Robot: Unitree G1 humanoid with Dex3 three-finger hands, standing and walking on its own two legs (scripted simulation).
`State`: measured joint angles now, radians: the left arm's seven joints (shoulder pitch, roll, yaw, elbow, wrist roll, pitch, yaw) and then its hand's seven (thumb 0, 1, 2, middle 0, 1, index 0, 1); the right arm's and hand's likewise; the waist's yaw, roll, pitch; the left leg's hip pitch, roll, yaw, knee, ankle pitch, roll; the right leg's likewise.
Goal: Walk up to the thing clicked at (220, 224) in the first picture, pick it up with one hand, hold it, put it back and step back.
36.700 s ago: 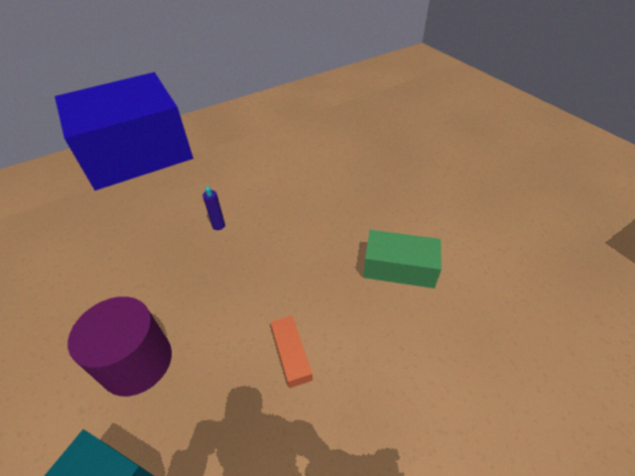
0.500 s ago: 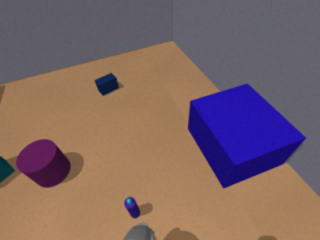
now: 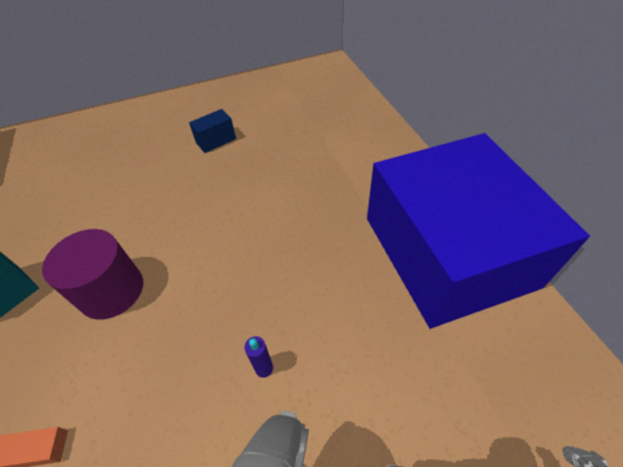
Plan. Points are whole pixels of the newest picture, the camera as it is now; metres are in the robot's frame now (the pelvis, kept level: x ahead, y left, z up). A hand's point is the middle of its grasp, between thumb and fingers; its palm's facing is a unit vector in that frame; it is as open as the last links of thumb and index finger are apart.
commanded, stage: walk up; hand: left
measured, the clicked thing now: (258, 355) +0.48 +0.23 -0.63
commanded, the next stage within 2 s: stand in 1.30 s
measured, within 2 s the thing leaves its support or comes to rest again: neither
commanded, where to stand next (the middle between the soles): +0.15 +0.01 m, yaw +3 degrees
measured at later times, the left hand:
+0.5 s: hand out of the picture +0.06 +0.26 -0.13, palm faces +0.07 -0.92 -0.38, open 7.4 cm
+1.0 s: hand out of the picture +0.09 +0.27 -0.13, palm faces +0.05 -0.93 -0.36, open 7.4 cm
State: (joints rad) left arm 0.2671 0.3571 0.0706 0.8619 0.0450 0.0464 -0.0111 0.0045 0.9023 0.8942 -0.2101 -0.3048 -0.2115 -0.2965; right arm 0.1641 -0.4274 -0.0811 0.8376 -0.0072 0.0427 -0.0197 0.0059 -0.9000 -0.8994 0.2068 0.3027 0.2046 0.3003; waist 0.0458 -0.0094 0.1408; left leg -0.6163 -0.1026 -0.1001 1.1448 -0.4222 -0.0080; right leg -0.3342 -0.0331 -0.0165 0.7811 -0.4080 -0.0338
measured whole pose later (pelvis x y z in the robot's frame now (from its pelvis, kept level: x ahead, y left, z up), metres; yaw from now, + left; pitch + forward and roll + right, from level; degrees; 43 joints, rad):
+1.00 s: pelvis +0.02 +0.01 +0.03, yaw +4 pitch -2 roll +0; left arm 0.09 0.37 -0.01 1.12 -0.01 -0.03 0.01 0.01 0.90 0.89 -0.21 -0.30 -0.21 -0.30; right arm 0.08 -0.35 -0.03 1.10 -0.01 0.00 0.01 0.01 -0.90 -0.90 0.21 0.30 0.20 0.30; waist 0.00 -0.01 0.07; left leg -0.15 -0.01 0.02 0.46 -0.26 0.01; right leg -0.19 -0.05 0.02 0.46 -0.23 0.04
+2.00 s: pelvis +0.01 -0.02 +0.03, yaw +4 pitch -3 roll +0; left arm 0.11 0.35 0.00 1.13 0.01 -0.01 -0.01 0.01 0.90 0.89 -0.21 -0.30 -0.21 -0.30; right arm 0.10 -0.35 -0.02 1.16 -0.01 0.00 0.02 0.01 -0.90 -0.90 0.20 0.30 0.20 0.30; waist -0.01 0.00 0.05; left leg -0.10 0.03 0.01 0.32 -0.18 -0.02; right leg -0.14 -0.01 0.01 0.34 -0.15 0.01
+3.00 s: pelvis -0.12 +0.01 +0.01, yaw +0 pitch -1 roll -1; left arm 0.12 0.40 0.07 0.86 0.02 0.07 0.01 0.01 0.91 0.89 -0.21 -0.30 -0.21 -0.30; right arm 0.12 -0.36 -0.06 0.88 -0.03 0.03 -0.02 0.01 -0.90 -0.90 0.21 0.30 0.21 0.30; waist -0.01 -0.03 0.21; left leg -0.37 0.03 0.06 0.67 -0.28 0.03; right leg -0.29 0.03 0.07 0.80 -0.46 0.01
